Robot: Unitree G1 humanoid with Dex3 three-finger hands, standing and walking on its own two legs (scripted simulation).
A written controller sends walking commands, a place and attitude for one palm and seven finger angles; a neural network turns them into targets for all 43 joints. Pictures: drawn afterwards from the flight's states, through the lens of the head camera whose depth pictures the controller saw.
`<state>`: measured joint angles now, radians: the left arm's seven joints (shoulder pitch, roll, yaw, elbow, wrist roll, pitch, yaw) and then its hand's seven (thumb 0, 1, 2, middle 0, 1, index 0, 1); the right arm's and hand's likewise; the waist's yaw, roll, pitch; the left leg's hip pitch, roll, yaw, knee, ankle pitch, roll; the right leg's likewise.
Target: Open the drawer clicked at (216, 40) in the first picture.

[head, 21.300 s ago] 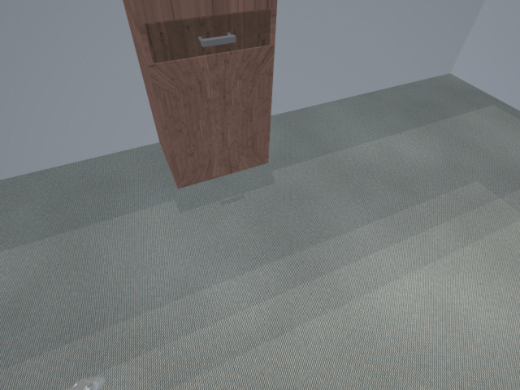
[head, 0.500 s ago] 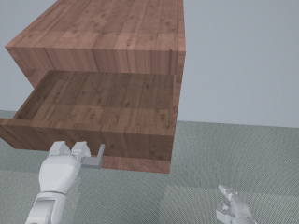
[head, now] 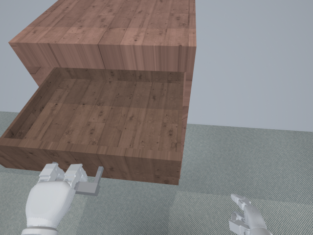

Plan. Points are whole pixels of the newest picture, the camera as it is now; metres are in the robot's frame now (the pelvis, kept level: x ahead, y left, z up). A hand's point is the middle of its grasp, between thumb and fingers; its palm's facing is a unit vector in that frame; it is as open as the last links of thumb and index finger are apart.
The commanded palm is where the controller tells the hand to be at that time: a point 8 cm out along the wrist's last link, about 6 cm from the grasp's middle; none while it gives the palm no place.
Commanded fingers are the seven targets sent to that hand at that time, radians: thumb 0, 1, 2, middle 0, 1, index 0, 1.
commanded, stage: pull the drawer open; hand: left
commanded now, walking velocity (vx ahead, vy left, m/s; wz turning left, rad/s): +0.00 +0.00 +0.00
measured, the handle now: (73, 177) +0.23 +0.23 +0.04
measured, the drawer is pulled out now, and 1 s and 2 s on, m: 0.29 0.30 0.30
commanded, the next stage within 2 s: open the thumb to release the handle in 0.34 s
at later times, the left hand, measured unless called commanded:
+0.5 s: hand (62, 207) +0.17 +0.24 +0.02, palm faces -0.01 -0.05 -1.00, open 5.5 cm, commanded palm +0.15 +0.26 +0.06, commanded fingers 0.00 0.62 0.78 -0.38 -1.32 -0.38 -1.32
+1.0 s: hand (64, 205) +0.17 +0.24 +0.02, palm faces +0.00 -0.06 -1.00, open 12.9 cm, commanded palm +0.14 +0.25 +0.06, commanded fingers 0.00 -0.50 0.30 -0.30 -1.20 -0.30 -1.20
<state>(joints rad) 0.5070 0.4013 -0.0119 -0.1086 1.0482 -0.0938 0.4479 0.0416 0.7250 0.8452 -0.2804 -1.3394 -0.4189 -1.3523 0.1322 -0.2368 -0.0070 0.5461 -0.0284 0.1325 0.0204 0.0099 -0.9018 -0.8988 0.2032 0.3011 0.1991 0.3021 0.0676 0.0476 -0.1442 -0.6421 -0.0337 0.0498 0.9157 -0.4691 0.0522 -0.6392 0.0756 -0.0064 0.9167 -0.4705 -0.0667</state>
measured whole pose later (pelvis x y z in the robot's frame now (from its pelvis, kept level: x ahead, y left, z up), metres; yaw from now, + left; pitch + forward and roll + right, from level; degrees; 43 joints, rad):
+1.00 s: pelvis +0.00 -0.02 +0.00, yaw +0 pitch +11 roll +1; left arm 0.52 0.44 0.04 -0.07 1.01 -0.13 0.44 0.00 -0.34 0.36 -0.32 -1.25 -0.33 -1.22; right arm 0.12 -0.23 0.01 0.54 -0.02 0.13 0.00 0.01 -0.90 -0.90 0.20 0.30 0.20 0.30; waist 0.06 0.04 -0.14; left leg -0.63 -0.02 0.03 0.89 -0.45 0.02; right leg -0.63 0.09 -0.02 0.89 -0.46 -0.09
